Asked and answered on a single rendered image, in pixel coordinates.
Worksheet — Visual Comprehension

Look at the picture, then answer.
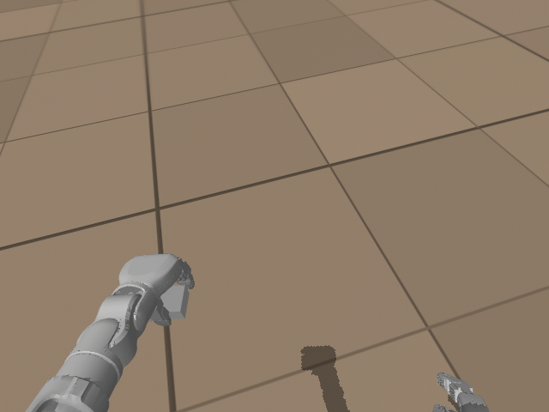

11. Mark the left robot hand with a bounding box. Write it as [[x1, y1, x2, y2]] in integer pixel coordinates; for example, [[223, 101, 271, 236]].
[[118, 254, 195, 326]]

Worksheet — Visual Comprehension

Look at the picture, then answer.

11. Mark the small box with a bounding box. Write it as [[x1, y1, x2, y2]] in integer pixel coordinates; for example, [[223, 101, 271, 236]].
[[160, 285, 190, 319]]

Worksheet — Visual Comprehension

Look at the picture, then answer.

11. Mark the left robot arm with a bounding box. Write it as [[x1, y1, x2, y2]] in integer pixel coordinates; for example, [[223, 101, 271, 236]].
[[25, 282, 157, 412]]

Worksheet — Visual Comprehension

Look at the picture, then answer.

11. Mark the right robot hand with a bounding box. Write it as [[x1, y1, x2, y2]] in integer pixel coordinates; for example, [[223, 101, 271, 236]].
[[433, 373, 490, 412]]

